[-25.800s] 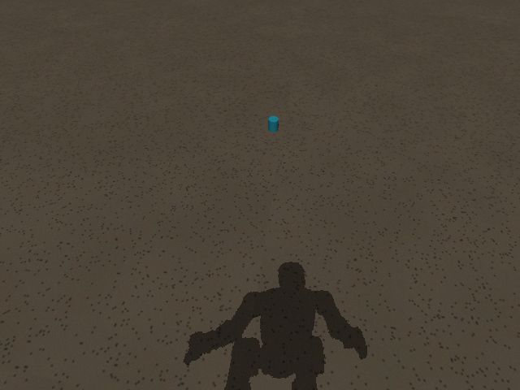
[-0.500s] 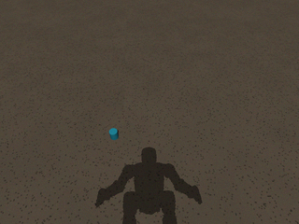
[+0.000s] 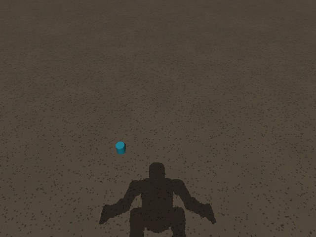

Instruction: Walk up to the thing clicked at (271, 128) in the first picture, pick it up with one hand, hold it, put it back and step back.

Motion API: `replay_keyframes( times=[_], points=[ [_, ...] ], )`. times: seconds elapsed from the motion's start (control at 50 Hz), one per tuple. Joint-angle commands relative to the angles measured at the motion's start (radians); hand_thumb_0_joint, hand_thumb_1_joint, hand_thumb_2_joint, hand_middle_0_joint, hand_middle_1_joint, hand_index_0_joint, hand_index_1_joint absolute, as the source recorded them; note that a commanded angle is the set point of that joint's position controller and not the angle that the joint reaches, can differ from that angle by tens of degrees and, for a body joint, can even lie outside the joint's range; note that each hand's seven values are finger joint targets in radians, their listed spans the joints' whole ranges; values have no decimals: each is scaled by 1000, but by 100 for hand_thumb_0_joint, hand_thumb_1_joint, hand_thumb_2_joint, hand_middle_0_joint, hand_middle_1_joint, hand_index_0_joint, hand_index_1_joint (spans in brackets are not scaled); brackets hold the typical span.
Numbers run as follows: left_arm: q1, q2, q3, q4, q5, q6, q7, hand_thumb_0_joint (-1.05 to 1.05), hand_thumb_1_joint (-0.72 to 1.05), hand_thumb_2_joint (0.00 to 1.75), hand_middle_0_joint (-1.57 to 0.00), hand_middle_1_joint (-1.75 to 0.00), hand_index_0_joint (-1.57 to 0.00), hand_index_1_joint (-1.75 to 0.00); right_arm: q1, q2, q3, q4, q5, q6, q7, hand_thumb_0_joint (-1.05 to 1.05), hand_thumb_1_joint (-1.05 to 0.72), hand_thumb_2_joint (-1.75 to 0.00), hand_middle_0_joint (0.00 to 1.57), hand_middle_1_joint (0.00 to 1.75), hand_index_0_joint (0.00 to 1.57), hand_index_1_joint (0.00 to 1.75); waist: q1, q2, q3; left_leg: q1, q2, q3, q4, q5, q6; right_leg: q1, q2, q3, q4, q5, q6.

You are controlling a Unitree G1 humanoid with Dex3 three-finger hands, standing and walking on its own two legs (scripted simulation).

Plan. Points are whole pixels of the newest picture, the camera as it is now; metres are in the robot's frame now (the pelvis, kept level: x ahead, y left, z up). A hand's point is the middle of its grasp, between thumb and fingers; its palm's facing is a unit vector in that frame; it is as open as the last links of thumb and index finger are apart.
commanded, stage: walk up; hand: left
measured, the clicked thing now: (120, 148) +0.85 +0.26 -0.74
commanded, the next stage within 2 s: none
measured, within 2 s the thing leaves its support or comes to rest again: neither
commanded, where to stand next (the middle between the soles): +0.46 +0.02 m, yaw -1 degrees
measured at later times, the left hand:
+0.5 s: hand (49, 227) +0.20 +0.32 -0.16, palm faces -0.13 -0.94 -0.33, open 7.4 cm
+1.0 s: hand (91, 157) +0.42 +0.24 -0.14, palm faces -0.11 -0.93 -0.35, open 7.4 cm
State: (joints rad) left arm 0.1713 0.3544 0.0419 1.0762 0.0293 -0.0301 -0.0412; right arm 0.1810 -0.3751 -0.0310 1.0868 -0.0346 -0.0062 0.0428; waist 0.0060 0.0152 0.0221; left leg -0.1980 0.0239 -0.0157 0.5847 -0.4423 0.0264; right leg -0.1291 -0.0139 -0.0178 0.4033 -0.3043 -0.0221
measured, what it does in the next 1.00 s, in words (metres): walks ahead: left foot, then right foot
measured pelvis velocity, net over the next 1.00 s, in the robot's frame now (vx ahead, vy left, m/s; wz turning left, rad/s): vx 0.31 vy -0.01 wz -0.10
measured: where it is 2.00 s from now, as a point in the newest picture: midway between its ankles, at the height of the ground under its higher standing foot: (162, 217)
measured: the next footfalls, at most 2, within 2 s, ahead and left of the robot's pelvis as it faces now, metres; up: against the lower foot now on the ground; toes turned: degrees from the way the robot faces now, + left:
left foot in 0.14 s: +0.12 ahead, +0.15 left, +0.00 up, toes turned +3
right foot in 0.62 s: +0.35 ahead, -0.12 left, +0.00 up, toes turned -8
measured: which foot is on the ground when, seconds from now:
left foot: up 0.00-0.12, down 0.14-0.68, up 0.70-1.00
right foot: down 0.00-0.16, up 0.18-0.60, down 0.62-1.00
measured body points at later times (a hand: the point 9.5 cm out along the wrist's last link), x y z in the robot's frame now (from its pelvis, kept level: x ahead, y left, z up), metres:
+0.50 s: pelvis +0.14 +0.05 -0.01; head +0.15 +0.06 +0.44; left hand +0.20 +0.37 -0.13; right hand +0.13 -0.27 -0.11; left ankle +0.08 +0.15 -0.75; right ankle +0.25 -0.13 -0.70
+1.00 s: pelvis +0.31 -0.01 -0.01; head +0.33 -0.02 +0.44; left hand +0.42 +0.29 -0.12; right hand +0.34 -0.34 -0.12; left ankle +0.42 +0.12 -0.72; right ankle +0.31 -0.11 -0.75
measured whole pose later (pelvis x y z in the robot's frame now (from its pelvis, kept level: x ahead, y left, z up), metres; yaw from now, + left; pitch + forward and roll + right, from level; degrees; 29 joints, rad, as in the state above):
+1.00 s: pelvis +0.31 -0.01 -0.01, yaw -6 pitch -3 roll +0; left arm 0.28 0.38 0.05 0.78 0.02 -0.03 -0.05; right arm 0.34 -0.42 -0.06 0.84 -0.02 -0.05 0.03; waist 0.02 0.02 0.09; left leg -0.44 0.08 0.02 0.75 -0.27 -0.01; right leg -0.20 0.02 -0.05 0.55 -0.30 -0.05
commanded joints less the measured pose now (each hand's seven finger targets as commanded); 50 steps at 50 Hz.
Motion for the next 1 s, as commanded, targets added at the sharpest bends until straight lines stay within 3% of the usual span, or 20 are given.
replay_keyframes(
  times=[0.0,0.06,0.12,0.14,0.16,0.18,0.24,0.3,0.46,0.54,0.58,0.62,0.64,0.66,0.68,0.74,0.78,0.9,0.94,0.98],
  points=[
    [56,324,100,-91,10,-25,16,0,90,90,-20,-30,-20,-30,-116,-213,-68,-137,-7,-49,-6,0,-90,-90,20,30,20,30,73,-133,151,-410,63,-8,134,-22,4,128,-311,394,-261,-247,-227],
    [19,301,93,-132,9,-21,6,0,90,90,-20,-30,-20,-30,-50,-184,-74,-153,-6,-65,9,0,-90,-90,20,30,20,30,29,-163,75,-207,48,14,32,14,4,46,-222,245,-200,-107,-178],
    [-101,246,70,-202,3,-3,-7,0,90,90,-20,-30,-20,-30,247,-222,-122,-75,-7,-71,-6,0,-90,-90,20,30,20,30,-141,-65,-1,314,-1,56,-156,244,-13,-337,-85,82,121,-189,-84],
    [-55,158,45,-221,-1,1,-7,0,90,90,-20,-30,-20,-30,359,-317,-154,-56,-19,-75,-23,0,-90,-90,20,30,20,30,-188,240,-24,421,154,-201,-326,7,-5,-512,79,3,480,-287,-51],
    [19,147,38,-208,-7,12,3,0,90,90,-20,-30,-20,-30,301,-377,-157,-96,-25,-81,-32,0,-90,-90,20,30,20,30,-136,262,-2,293,345,-580,-472,-310,20,-589,135,125,662,-290,-22],
    [56,257,63,-191,-10,17,10,0,90,90,-20,-30,-20,-30,154,-395,-157,-150,-7,-80,-31,0,-90,-90,20,30,20,30,-84,142,37,142,389,-613,-501,-459,90,-526,55,206,691,-211,-39],
    [135,281,70,-147,-22,7,-1,0,90,90,-20,-30,-20,-30,17,-280,-112,-213,8,-87,-26,0,-90,-90,20,30,20,30,9,104,132,59,272,-318,-441,-201,102,-463,-27,189,657,-33,-23],
    [142,266,69,-150,-12,4,-14,0,90,90,-20,-30,-20,-30,98,-254,-108,-218,16,-103,-24,0,-90,-90,20,30,20,30,-24,80,124,82,246,-176,-424,76,117,-436,-36,158,576,45,10],
    [-13,215,52,-253,-10,-5,-35,0,90,90,-20,-30,-20,-30,183,-265,-109,-259,25,-97,-25,0,-90,-90,20,30,20,30,-62,94,126,167,210,16,-339,490,125,-416,-45,59,275,157,9],
    [-34,197,49,-274,-10,-10,-39,0,90,90,-20,-30,-20,-30,184,-270,-105,-291,22,-80,-28,0,-90,-90,20,30,20,30,-57,96,95,152,211,43,-249,554,132,-298,-34,-29,177,161,-19],
    [17,204,62,-261,-10,-12,-34,0,90,90,-20,-30,-20,-30,180,-272,-106,-313,21,-76,-33,0,-90,-90,20,30,20,30,-25,63,71,90,232,15,-171,565,129,-159,-19,-31,159,129,-36],
    [190,267,97,-222,-6,-28,-18,0,90,90,-20,-30,-20,-30,216,-219,-79,-329,26,-76,-34,0,-90,-90,20,30,20,30,64,-100,-67,-12,135,89,185,595,82,146,9,-15,88,117,-77],
    [297,342,126,-220,-5,-32,-5,0,90,90,-20,-30,-20,-30,273,-173,-61,-346,35,-79,-34,0,-90,-90,20,30,20,30,95,-290,-172,-160,42,121,461,327,37,310,-187,298,20,17,-137],
    [313,390,130,-229,-21,-32,0,0,90,90,-20,-30,-20,-30,276,-194,-62,-343,45,-70,-38,0,-90,-90,20,30,20,30,104,-336,-151,-356,-90,87,599,-77,14,351,-373,670,-109,47,-254],
    [251,385,131,-252,-33,-29,5,0,90,90,-20,-30,-20,-30,246,-262,-77,-326,36,-65,-49,0,-90,-90,20,30,20,30,95,-258,-112,-362,-11,5,665,-128,12,276,-413,699,-99,45,-316],
    [135,286,100,-294,-44,-28,21,0,90,90,-20,-30,-20,-30,241,-220,-74,-293,49,-65,-40,0,-90,-90,20,30,20,30,25,-131,3,-294,33,-69,646,5,14,22,-269,311,-78,251,-233],
    [112,253,89,-306,-33,-36,17,0,90,90,-20,-30,-20,-30,268,-199,-70,-289,37,-56,-28,0,-90,-90,20,30,20,30,-2,-139,44,-231,29,-39,556,80,6,-109,-191,196,-97,265,-197],
    [81,266,96,-380,-5,-30,-1,0,90,90,-20,-30,-20,-30,228,-197,-79,-300,21,-67,-17,0,-90,-90,20,30,20,30,18,-193,84,-223,55,63,195,141,-49,-177,-179,119,-126,23,-226],
    [103,256,83,-382,-4,-17,2,0,90,90,-20,-30,-20,-30,187,-181,-75,-302,18,-75,-30,0,-90,-90,20,30,20,30,40,-175,70,-142,39,71,121,207,-54,-214,-199,133,-53,176,-221],
    [80,259,73,-368,-14,-5,9,0,90,90,-20,-30,-20,-30,209,-166,-73,-282,14,-83,-45,0,-90,-90,20,30,20,30,2,-133,12,8,15,71,25,321,-27,-257,-203,114,61,309,-191]
  ],
)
